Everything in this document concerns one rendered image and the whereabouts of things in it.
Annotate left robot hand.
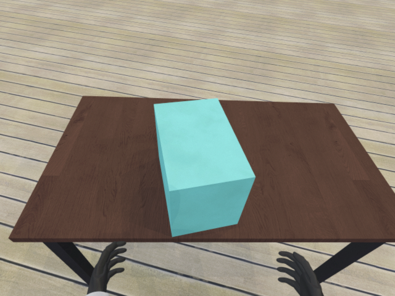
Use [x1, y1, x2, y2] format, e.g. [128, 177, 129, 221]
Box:
[87, 241, 127, 295]

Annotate table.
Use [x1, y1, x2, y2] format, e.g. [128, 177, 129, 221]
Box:
[9, 96, 395, 285]

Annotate right robot hand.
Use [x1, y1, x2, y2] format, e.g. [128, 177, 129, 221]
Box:
[276, 251, 324, 296]

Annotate carton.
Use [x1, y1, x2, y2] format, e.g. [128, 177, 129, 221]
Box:
[154, 98, 256, 237]

